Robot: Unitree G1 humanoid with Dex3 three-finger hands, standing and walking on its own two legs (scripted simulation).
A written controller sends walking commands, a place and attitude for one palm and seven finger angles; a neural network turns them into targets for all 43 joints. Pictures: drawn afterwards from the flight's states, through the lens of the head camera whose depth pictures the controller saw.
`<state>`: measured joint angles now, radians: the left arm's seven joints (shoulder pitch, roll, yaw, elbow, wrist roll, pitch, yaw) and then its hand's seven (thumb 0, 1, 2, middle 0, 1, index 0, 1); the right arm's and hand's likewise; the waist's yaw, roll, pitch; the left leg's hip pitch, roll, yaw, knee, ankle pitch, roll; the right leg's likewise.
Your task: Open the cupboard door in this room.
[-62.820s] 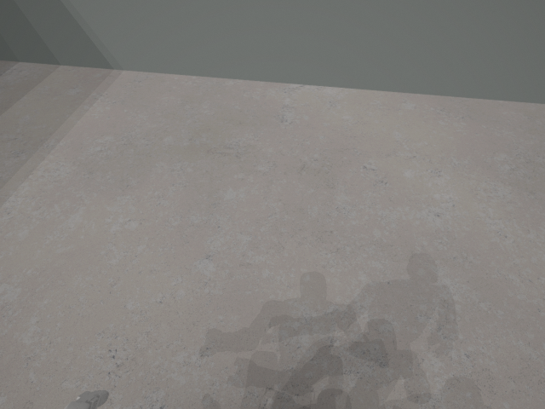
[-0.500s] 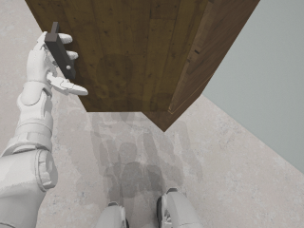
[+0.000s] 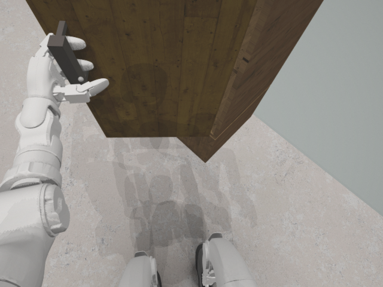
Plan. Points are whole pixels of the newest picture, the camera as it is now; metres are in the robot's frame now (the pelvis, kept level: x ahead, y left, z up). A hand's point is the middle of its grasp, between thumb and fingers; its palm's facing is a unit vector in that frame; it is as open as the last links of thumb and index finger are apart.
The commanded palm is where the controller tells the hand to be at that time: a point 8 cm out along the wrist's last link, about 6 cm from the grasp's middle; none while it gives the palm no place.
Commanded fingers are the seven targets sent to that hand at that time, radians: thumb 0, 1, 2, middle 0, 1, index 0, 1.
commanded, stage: close the thumb around the handle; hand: left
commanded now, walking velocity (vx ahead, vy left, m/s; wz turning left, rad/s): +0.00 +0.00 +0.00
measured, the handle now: (73, 60) +0.57 +0.19 +0.06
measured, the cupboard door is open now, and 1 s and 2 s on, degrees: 46 69 91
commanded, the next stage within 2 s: pull the door open along its arc in 0.32 s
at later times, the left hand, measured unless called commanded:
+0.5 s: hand (81, 79) +0.52 +0.17 +0.06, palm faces -0.03 -1.00 -0.04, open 6.0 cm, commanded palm +0.48 +0.22 +0.06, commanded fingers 0.00 0.90 0.90 -0.40 -1.35 -0.40 -1.35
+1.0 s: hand (99, 140) +0.38 +0.13 +0.06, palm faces +0.15 -0.99 +0.05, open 6.4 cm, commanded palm +0.32 +0.21 +0.06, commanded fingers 0.00 0.90 0.90 -0.40 -1.35 -0.40 -1.35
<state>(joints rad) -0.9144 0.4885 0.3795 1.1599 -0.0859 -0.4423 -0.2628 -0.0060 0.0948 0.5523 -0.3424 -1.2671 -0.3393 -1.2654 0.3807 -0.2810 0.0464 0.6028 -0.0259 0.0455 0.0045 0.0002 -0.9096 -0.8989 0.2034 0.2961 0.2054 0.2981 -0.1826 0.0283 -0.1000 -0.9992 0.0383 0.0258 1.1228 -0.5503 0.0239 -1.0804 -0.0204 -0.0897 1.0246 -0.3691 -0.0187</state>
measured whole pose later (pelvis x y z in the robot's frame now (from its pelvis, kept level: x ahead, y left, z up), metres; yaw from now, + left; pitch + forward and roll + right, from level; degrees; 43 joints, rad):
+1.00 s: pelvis +0.03 +0.00 +0.03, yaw -1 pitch +19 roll +0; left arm -0.12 0.07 0.13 0.35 -0.12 -0.43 0.09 0.01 0.65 0.71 -0.35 -1.33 -0.34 -1.31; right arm 0.28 -0.23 -0.01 0.51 -0.02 0.03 0.06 0.00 -0.91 -0.90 0.20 0.30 0.20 0.30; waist -0.06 0.02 -0.15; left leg -0.76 0.03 0.07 0.97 -0.54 0.02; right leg -0.89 -0.01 -0.04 0.93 -0.38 -0.01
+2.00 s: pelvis +0.00 -0.04 +0.01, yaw +4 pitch +13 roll +2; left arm 0.10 -0.10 -0.21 0.18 0.10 -0.36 0.52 0.01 -0.07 0.48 -0.33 -1.25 -0.34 -1.25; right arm 0.19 -0.19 0.00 0.57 -0.07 -0.09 0.00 0.01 -0.91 -0.90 0.20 0.30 0.20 0.30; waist 0.00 0.03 -0.13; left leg -0.75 0.01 -0.01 1.03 -0.52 -0.03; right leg -0.85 -0.05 -0.12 1.03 -0.42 -0.07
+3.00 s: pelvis +0.00 +0.00 +0.00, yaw +2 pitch +14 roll +0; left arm 0.32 0.07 -0.24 -0.10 0.01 -0.32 0.04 -0.01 -0.50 0.30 -0.14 -0.31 -0.17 -0.31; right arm 0.26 -0.22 0.02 0.41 -0.02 -0.09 0.01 0.01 -0.91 -0.90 0.20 0.30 0.20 0.30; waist 0.00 0.02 -0.12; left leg -0.79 -0.01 0.03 1.12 -0.58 0.02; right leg -0.89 -0.06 -0.07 1.09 -0.44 -0.02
